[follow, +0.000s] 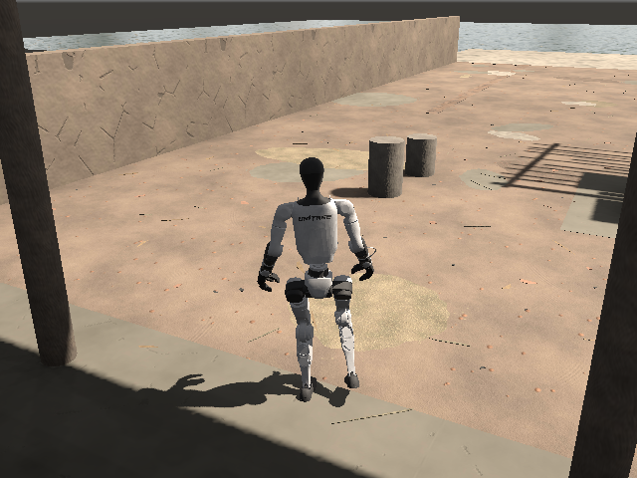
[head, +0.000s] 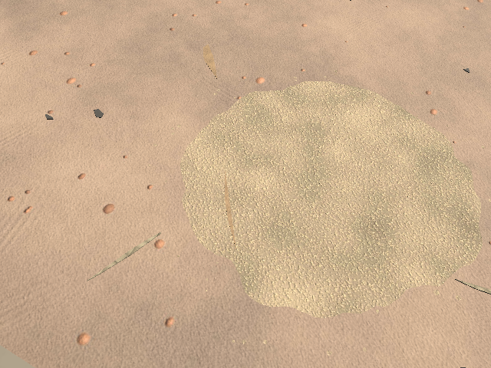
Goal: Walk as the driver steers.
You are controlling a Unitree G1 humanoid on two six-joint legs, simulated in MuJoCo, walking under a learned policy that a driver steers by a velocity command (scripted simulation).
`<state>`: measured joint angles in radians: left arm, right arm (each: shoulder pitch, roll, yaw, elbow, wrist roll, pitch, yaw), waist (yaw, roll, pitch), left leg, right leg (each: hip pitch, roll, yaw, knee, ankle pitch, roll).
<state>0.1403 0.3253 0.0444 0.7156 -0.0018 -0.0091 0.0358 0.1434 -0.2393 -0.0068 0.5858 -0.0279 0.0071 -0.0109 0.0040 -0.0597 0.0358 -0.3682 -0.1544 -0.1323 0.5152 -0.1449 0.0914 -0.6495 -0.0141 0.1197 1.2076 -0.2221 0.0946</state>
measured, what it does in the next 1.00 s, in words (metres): steps on the spot: right foot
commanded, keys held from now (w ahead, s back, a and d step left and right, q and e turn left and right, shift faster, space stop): e+shift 0.32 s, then q+shift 0.36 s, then w+q+shift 0.32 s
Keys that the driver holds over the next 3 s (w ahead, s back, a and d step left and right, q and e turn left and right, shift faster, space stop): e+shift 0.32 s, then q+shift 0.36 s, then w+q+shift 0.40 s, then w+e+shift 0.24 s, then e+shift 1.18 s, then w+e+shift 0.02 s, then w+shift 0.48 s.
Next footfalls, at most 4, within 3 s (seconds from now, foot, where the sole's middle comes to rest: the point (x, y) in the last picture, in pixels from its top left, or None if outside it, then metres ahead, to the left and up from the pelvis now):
0.26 right None -0.02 -0.17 -0.77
1.24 left None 0.29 0.20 -0.77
1.62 right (192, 331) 0.61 0.13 -0.88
1.98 left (147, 270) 0.81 0.29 -0.88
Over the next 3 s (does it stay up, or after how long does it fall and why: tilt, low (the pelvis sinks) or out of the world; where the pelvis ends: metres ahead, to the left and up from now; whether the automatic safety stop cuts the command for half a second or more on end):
stays up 0.76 0.11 -0.11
